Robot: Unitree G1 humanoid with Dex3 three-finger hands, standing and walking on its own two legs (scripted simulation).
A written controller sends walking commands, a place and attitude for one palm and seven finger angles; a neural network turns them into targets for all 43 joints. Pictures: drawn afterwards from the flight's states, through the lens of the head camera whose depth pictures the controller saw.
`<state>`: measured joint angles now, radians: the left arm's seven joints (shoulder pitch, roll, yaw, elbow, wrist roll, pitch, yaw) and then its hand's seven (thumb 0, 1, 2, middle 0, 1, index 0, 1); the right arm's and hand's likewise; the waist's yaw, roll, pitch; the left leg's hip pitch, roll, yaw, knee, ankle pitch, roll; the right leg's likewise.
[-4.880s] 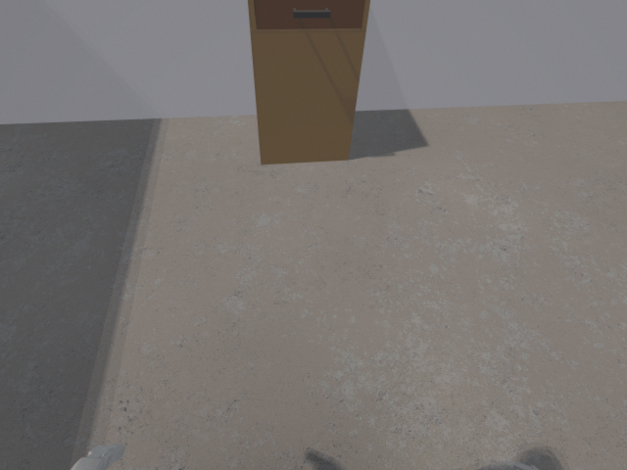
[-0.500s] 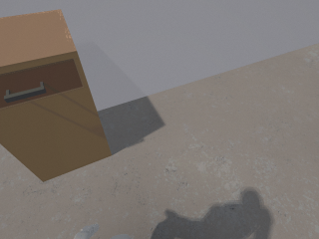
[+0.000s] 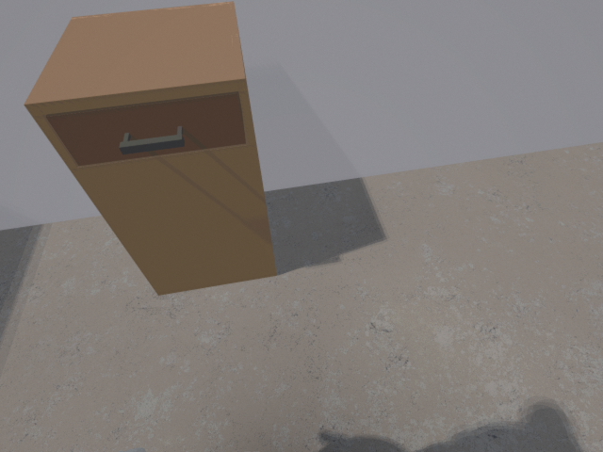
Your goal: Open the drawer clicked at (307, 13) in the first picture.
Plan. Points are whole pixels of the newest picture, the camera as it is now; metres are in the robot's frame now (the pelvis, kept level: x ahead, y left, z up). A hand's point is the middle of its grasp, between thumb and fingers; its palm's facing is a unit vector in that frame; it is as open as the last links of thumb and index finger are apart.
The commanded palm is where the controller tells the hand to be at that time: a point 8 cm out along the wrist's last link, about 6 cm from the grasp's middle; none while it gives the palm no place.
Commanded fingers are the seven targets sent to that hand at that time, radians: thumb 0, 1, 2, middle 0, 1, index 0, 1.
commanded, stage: turn to face it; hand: left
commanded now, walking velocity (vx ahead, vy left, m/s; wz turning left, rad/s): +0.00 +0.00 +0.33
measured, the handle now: (153, 139) +0.74 +0.38 -0.04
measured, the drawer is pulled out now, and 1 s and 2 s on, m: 0.00 0.00 0.00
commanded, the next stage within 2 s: take the last steps up to it in 0.14 s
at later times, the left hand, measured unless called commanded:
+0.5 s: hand out of the picture -0.10 +0.17 -0.16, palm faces +0.30 -0.93 -0.22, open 7.4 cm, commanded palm none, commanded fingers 0.00 0.90 0.90 -0.20 -0.30 -0.20 -0.30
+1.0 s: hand (179, 436) +0.17 +0.21 -0.17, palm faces +0.16 -0.96 -0.23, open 7.4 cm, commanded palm none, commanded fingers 0.00 0.90 0.90 -0.20 -0.30 -0.20 -0.30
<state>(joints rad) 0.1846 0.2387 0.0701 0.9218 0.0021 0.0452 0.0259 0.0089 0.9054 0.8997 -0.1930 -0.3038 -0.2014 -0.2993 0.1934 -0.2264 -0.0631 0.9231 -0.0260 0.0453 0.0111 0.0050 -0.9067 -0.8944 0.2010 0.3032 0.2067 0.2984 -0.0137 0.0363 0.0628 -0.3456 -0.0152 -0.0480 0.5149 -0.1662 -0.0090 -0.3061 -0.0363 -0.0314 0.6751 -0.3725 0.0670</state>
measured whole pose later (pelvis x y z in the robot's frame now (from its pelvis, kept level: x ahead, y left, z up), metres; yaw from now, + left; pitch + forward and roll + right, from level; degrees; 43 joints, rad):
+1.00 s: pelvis +0.10 +0.00 -0.01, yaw +10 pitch -2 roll +1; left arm 0.13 0.19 0.05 1.01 0.02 -0.05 -0.02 0.01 0.91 0.90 -0.19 -0.30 -0.20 -0.30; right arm 0.46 -0.15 -0.03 1.17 -0.02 -0.03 -0.01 0.01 -0.91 -0.89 0.20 0.30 0.20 0.30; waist -0.04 0.03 0.09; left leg 0.00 0.06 0.08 0.61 -0.50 -0.01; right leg -0.40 -0.05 -0.13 0.63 -0.18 -0.05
